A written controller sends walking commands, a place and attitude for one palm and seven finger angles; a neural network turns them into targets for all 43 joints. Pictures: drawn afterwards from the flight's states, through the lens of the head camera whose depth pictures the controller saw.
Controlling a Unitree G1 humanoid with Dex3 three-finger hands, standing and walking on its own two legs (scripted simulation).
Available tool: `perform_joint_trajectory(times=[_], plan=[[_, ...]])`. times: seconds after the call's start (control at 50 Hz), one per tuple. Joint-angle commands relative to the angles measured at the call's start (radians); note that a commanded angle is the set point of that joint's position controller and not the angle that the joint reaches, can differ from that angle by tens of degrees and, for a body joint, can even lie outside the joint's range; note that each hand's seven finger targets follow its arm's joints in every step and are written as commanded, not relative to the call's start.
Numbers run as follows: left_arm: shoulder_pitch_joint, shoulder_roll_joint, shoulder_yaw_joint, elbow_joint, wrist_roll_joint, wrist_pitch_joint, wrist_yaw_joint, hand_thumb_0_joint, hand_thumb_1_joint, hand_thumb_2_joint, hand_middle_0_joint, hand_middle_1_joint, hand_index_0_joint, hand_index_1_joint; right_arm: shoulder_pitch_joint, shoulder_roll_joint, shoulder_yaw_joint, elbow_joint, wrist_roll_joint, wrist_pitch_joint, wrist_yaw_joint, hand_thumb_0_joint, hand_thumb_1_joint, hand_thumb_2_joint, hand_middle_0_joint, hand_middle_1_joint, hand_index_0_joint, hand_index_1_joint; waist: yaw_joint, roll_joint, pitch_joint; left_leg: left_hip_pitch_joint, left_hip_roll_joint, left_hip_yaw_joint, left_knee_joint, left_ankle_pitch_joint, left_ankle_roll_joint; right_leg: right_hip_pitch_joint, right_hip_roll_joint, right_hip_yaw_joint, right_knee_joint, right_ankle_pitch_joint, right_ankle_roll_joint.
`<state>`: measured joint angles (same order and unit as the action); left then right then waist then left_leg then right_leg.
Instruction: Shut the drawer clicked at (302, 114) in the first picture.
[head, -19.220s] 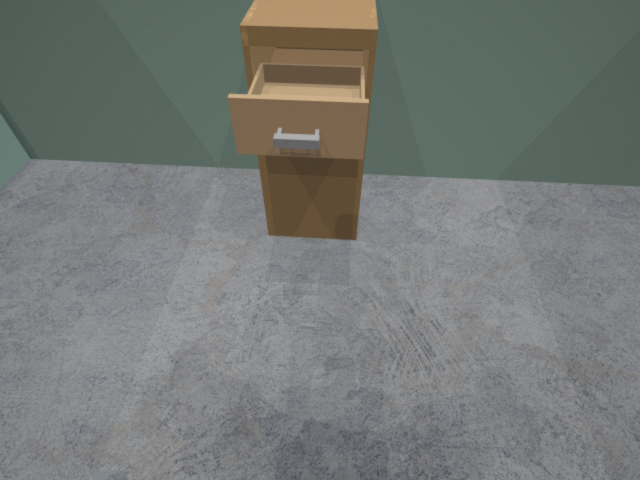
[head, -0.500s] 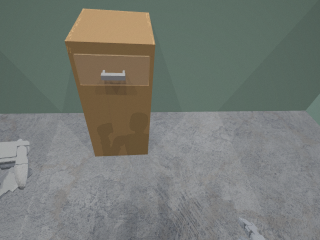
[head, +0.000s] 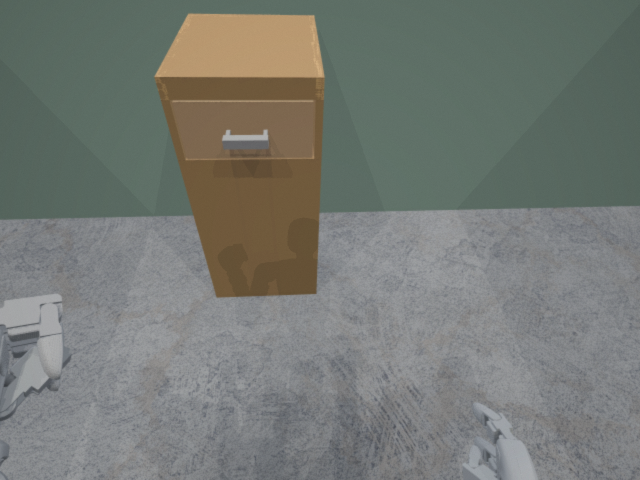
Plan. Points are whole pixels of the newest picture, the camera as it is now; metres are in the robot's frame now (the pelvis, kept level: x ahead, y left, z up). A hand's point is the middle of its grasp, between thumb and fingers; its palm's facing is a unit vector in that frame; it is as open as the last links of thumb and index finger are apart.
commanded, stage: stop stepping back and stand still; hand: left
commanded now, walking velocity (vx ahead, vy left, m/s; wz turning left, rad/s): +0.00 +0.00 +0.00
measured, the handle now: (246, 137) +0.88 +0.23 -0.05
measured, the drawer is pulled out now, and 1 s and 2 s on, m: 0.00 0.00 0.00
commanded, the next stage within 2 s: let the arm hang, fingers relaxed in 0.10 s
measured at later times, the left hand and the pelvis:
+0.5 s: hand out of the picture +0.03 +0.20 -0.18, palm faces +0.02 -0.98 -0.17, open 3.1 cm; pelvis -0.02 +0.02 -0.01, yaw +2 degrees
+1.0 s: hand out of the picture -0.05 +0.20 -0.17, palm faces +0.07 -0.97 -0.23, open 7.0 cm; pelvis -0.01 +0.01 +0.00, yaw +2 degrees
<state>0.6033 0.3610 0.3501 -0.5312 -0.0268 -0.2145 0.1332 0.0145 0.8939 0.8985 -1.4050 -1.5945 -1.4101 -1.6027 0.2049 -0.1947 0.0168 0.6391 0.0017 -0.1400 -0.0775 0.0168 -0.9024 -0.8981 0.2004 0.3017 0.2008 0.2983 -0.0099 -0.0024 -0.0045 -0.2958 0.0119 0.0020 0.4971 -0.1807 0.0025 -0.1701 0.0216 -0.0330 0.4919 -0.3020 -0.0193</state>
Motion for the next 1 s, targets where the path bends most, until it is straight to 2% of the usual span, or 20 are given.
perform_joint_trajectory(times=[0.0, 0.08, 0.16, 0.18, 0.2, 0.22, 0.24, 0.26, 0.28, 0.32, 0.38, 0.4, 0.44, 0.46, 0.52, 0.54, 0.58, 0.72, 0.78, 0.98], plan=[[0.005, 0.155, 0.106, -0.215, -0.014, -0.065, 0.021, 0.0, 0.9, 0.9, -1.4, -1.6, -1.4, -1.6, -0.093, -0.123, -0.048, -0.166, -0.006, -0.036, -0.002, 0.0, -0.9, -0.9, 0.2, 0.3, 0.2, 0.3, 0.0, 0.03, -0.03, 0.076, 0.054, -0.062, -0.078, -0.038, 0.03, -0.098, -0.08, 0.109, -0.177, 0.021, 0.002], [-0.008, 0.157, 0.108, -0.2, -0.018, -0.054, 0.024, 0.0, 0.9, 0.9, -1.4, -1.6, -1.4, -1.6, -0.098, -0.116, -0.043, -0.173, -0.009, -0.021, -0.007, 0.0, -0.9, -0.9, 0.2, 0.3, 0.2, 0.3, -0.002, 0.032, -0.012, 0.087, 0.055, -0.068, -0.092, -0.054, 0.025, -0.123, -0.072, 0.101, -0.199, -0.021, 0.0], [-0.025, 0.157, 0.101, -0.23, -0.017, -0.048, 0.024, 0.0, 0.9, 0.9, -1.4, -1.6, -1.4, -1.6, -0.103, -0.118, -0.042, -0.179, -0.008, -0.022, -0.013, 0.0, -0.9, -0.9, 0.2, 0.3, 0.2, 0.3, 0.001, 0.067, -0.055, 0.113, 0.069, -0.083, -0.13, -0.003, 0.032, -0.071, -0.054, 0.068, -0.159, 0.065, 0.011], [-0.139, 0.05, -0.249, 0.637, 0.084, 0.111, -0.121, 0.0, 0.9, 0.9, -1.4, -1.6, -1.4, -1.6, -0.146, -0.34, -0.111, 0.08, -0.001, -0.045, 0.082, 0.0, -0.9, -0.9, 0.2, 0.3, 0.2, 0.3, -0.018, 0.088, -0.015, -0.012, 0.101, -0.132, 0.05, 0.277, 0.046, -0.148, -0.119, 0.031, 0.036, 0.269, -0.005], [-0.129, 0.039, -0.217, 0.663, 0.065, 0.182, -0.133, 0.0, 0.9, 0.9, -1.36, -1.557, -1.36, -1.557, -0.073, -0.262, -0.105, 0.068, 0.014, 0.024, 0.085, 0.0, -0.9, -0.9, 0.2, 0.3, 0.2, 0.3, -0.001, 0.041, -0.094, 0.052, 0.094, -0.094, 0.061, 0.307, 0.038, -0.126, -0.116, 0.061, 0.023, 0.224, 0.001], [-0.145, 0.011, -0.233, 0.694, 0.064, 0.194, -0.135, 0.0, 0.9, 0.9, -1.32, -1.513, -1.32, -1.513, -0.061, -0.233, -0.09, 0.061, 0.005, 0.045, 0.083, 0.0, -0.9, -0.9, 0.2, 0.3, 0.2, 0.3, 0.007, -0.002, -0.119, 0.034, 0.108, -0.122, 0.066, 0.24, 0.05, -0.136, -0.107, 0.05, 0.033, 0.126, -0.006], [-0.18, 0.015, -0.237, 0.736, 0.065, 0.199, -0.135, 0.0, 0.9, 0.9, -1.28, -1.47, -1.28, -1.47, -0.062, -0.228, -0.079, 0.051, -0.003, 0.063, 0.081, 0.0, -0.9, -0.9, 0.2, 0.3, 0.2, 0.3, 0.01, -0.051, -0.104, -0.002, 0.106, -0.15, 0.051, 0.206, 0.065, -0.125, -0.097, 0.043, 0.039, 0.089, -0.012], [-0.216, 0.027, -0.243, 0.789, 0.07, 0.201, -0.134, 0.0, 0.9, 0.9, -1.24, -1.427, -1.24, -1.427, -0.058, -0.226, -0.074, 0.054, -0.011, 0.073, 0.08, 0.0, -0.9, -0.9, 0.2, 0.3, 0.2, 0.3, 0.01, -0.148, -0.1, -0.015, 0.103, -0.165, 0.043, 0.213, 0.067, -0.098, -0.09, 0.048, 0.039, 0.091, -0.019], [-0.242, 0.029, -0.247, 0.847, 0.068, 0.204, -0.134, 0.0, 0.9, 0.9, -1.2, -1.383, -1.2, -1.383, -0.066, -0.235, -0.072, 0.061, -0.016, 0.08, 0.077, 0.0, -0.9, -0.9, 0.2, 0.3, 0.2, 0.3, 0.015, -0.183, -0.088, -0.03, 0.092, -0.17, 0.039, 0.193, 0.07, -0.082, -0.1, 0.054, 0.022, 0.087, -0.025], [-0.303, 0.05, -0.257, 0.988, 0.064, 0.211, -0.131, 0.0, 0.9, 0.9, -1.12, -1.297, -1.12, -1.297, -0.083, -0.237, -0.071, 0.098, -0.024, 0.099, 0.076, 0.0, -0.9, -0.9, 0.2, 0.3, 0.2, 0.3, 0.011, -0.136, -0.04, -0.022, 0.062, -0.152, 0.027, 0.138, 0.061, -0.101, -0.128, 0.078, -0.018, 0.065, -0.047], [-0.341, 0.054, -0.281, 1.188, 0.055, 0.225, -0.124, 0.0, 0.9, 0.9, -1.0, -1.167, -1.0, -1.167, -0.085, -0.213, -0.056, 0.161, -0.032, 0.127, 0.075, 0.0, -0.9, -0.9, 0.2, 0.3, 0.2, 0.3, 0.015, 0.064, 0.018, -0.038, 0.066, -0.182, -0.084, 0.005, 0.055, -0.086, -0.107, 0.075, -0.05, -0.065, -0.042], [-0.33, 0.053, -0.288, 1.249, 0.052, 0.226, -0.124, 0.0, 0.9, 0.9, -0.96, -1.123, -0.96, -1.123, -0.082, -0.206, -0.052, 0.182, -0.031, 0.133, 0.073, 0.0, -0.9, -0.9, 0.2, 0.3, 0.2, 0.3, 0.019, 0.1, 0.028, -0.044, 0.065, -0.189, -0.118, -0.057, 0.053, -0.075, -0.102, 0.074, -0.063, -0.087, -0.038], [-0.312, 0.047, -0.297, 1.353, 0.048, 0.223, -0.125, 0.0, 0.9, 0.9, -0.88, -1.037, -0.88, -1.037, -0.062, -0.197, -0.051, 0.229, -0.029, 0.139, 0.069, 0.0, -0.9, -0.9, 0.2, 0.3, 0.2, 0.3, 0.021, 0.154, 0.022, -0.031, 0.063, -0.195, -0.163, -0.145, 0.049, -0.057, -0.096, 0.078, -0.081, -0.096, -0.04], [-0.301, 0.05, -0.299, 1.391, 0.048, 0.222, -0.125, 0.0, 0.9, 0.9, -0.84, -0.993, -0.84, -0.993, -0.043, -0.199, -0.051, 0.245, -0.026, 0.14, 0.066, 0.0, -0.9, -0.9, 0.2, 0.3, 0.2, 0.3, 0.022, 0.145, 0.018, -0.02, 0.068, -0.206, -0.172, -0.152, 0.05, -0.045, -0.091, 0.069, -0.087, -0.083, -0.039], [-0.248, -0.009, -0.291, 1.495, 0.049, 0.22, -0.122, 0.0, 0.9, 0.9, -0.72, -0.863, -0.72, -0.863, 0.002, -0.162, -0.056, 0.3, -0.028, 0.144, 0.055, 0.0, -0.9, -0.9, 0.2, 0.3, 0.2, 0.3, 0.024, 0.203, -0.002, 0.002, 0.071, -0.202, -0.208, -0.226, 0.051, -0.024, -0.093, 0.057, -0.111, -0.076, -0.044], [-0.241, -0.007, -0.298, 1.521, 0.046, 0.218, -0.122, 0.0, 0.9, 0.9, -0.68, -0.82, -0.68, -0.82, 0.014, -0.158, -0.056, 0.316, -0.025, 0.145, 0.054, 0.0, -0.9, -0.9, 0.2, 0.3, 0.2, 0.3, 0.023, 0.189, 0.002, 0.01, 0.068, -0.197, -0.206, -0.219, 0.05, -0.024, -0.093, 0.057, -0.121, -0.066, -0.044], [-0.237, -0.009, -0.306, 1.561, 0.044, 0.212, -0.121, 0.0, 0.9, 0.9, -0.6, -0.733, -0.6, -0.733, 0.047, -0.155, -0.06, 0.345, -0.02, 0.147, 0.051, 0.0, -0.9, -0.9, 0.2, 0.3, 0.2, 0.3, 0.016, 0.093, 0.01, 0.042, 0.067, -0.184, -0.18, -0.159, 0.049, -0.035, -0.105, 0.061, -0.154, -0.058, -0.049], [-0.223, -0.024, -0.321, 1.645, 0.038, 0.214, -0.112, 0.0, 0.9, 0.9, -0.32, -0.43, -0.32, -0.43, 0.114, -0.121, -0.06, 0.425, -0.017, 0.157, 0.048, 0.0, -0.9, -0.9, 0.2, 0.3, 0.2, 0.3, 0.003, 0.004, 0.094, 0.072, 0.058, -0.148, -0.156, -0.129, 0.043, -0.121, -0.119, 0.062, -0.195, -0.139, -0.053], [-0.213, -0.033, -0.322, 1.658, 0.037, 0.212, -0.108, 0.0, 0.9, 0.9, -0.2, -0.3, -0.2, -0.3, 0.123, -0.105, -0.059, 0.441, -0.018, 0.157, 0.048, 0.0, -0.9, -0.9, 0.2, 0.3, 0.2, 0.3, 0.0, 0.007, 0.094, 0.088, 0.055, -0.134, -0.142, -0.105, 0.041, -0.137, -0.123, 0.065, -0.195, -0.148, -0.056], [-0.218, -0.067, -0.316, 1.658, 0.04, 0.212, -0.1, 0.0, 0.9, 0.9, -0.2, -0.3, -0.2, -0.3, 0.119, -0.062, -0.056, 0.467, -0.021, 0.148, 0.047, 0.0, -0.9, -0.9, 0.2, 0.3, 0.2, 0.3, 0.012, 0.015, 0.123, 0.048, 0.058, -0.137, -0.174, -0.084, 0.043, -0.104, -0.113, 0.052, -0.164, -0.092, -0.045]])
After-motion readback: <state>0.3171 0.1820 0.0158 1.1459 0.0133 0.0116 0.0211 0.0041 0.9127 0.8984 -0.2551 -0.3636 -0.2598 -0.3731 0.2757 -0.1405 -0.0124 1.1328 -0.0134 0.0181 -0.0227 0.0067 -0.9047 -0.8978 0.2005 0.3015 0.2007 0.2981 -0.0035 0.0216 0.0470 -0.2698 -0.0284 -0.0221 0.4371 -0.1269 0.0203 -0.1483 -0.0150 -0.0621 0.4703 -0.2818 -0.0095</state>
